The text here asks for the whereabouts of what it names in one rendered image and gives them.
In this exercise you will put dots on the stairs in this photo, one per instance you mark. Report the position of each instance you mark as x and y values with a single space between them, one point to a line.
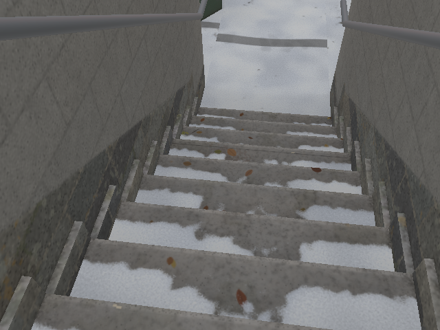
254 215

